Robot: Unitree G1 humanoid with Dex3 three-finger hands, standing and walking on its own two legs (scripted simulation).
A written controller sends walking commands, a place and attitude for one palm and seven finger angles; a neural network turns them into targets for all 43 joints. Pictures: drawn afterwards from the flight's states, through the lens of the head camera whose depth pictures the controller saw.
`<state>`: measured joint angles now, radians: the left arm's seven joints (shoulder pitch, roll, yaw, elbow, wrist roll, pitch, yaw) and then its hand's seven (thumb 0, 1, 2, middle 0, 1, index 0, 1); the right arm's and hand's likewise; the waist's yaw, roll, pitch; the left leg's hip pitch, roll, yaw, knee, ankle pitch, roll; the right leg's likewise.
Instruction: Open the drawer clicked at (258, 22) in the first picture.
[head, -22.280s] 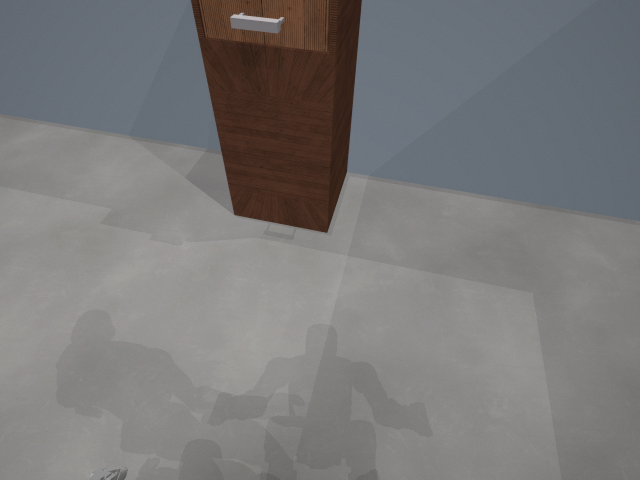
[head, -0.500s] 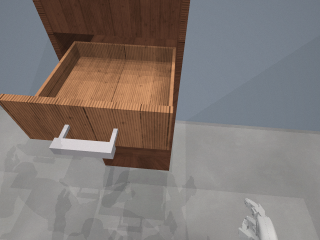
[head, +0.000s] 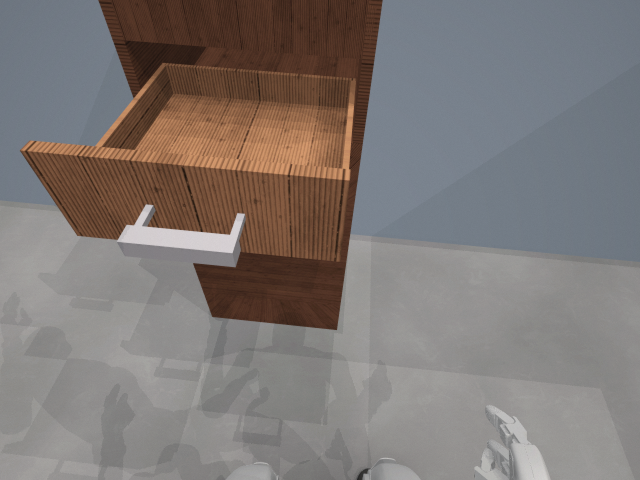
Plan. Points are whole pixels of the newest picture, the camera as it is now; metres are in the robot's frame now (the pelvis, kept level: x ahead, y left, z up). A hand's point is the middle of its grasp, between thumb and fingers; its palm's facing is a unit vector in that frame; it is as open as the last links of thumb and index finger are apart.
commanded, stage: step back with the hand held close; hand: left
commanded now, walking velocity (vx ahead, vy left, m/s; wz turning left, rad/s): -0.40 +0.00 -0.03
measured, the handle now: (187, 231) +0.38 +0.19 +0.11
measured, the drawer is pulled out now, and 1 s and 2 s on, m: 0.30 0.30 0.30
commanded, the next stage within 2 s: stop stepping back and stand still in 0.34 s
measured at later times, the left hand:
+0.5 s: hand out of the picture +0.13 +0.22 +0.29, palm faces +0.48 -0.74 -0.47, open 7.4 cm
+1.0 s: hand out of the picture +0.02 +0.24 +0.30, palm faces +0.54 -0.77 -0.33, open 7.4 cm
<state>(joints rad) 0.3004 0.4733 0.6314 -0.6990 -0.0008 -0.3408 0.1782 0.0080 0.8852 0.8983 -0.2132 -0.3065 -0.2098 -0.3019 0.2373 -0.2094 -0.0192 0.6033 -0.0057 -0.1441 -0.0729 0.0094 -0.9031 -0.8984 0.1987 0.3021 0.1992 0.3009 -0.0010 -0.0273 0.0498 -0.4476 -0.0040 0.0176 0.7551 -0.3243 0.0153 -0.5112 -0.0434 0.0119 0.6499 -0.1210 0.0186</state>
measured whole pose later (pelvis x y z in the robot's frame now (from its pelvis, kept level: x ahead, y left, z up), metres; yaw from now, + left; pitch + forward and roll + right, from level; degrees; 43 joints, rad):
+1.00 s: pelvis -0.17 +0.00 +0.02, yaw +1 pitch -1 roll +0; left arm 0.36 0.44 0.53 -0.70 -0.03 -0.25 0.16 0.01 0.89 0.90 -0.21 -0.31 -0.21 -0.30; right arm 0.28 -0.23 -0.01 0.64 -0.01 -0.11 -0.08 0.01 -0.90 -0.90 0.20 0.30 0.20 0.30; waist -0.03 -0.04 -0.03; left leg -0.31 0.04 0.06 0.58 -0.25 0.02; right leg -0.32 -0.01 -0.08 0.62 -0.32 -0.03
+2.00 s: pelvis -0.17 -0.03 +0.03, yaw +4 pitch -2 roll +0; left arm 0.28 0.27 0.03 1.14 0.01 0.03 0.01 0.01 0.92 0.90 -0.20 -0.30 -0.20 -0.30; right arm 0.31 -0.23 -0.03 1.10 -0.01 0.03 -0.02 0.00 -0.91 -0.90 0.20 0.30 0.20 0.30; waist 0.00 0.04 0.07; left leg -0.22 0.00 -0.03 0.44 -0.19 -0.01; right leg -0.23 0.02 0.01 0.44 -0.17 -0.02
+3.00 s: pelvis -0.12 -0.04 +0.04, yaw +3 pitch -1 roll +0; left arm 0.09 0.33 0.01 1.12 0.01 -0.01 0.00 0.01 0.91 0.90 -0.20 -0.30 -0.20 -0.30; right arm 0.11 -0.33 -0.01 1.11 -0.01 0.01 -0.01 0.00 -0.91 -0.90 0.20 0.30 0.20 0.30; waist -0.02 0.02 0.09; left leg -0.09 0.03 0.00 0.31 -0.21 -0.03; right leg -0.12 0.05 0.03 0.32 -0.18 -0.03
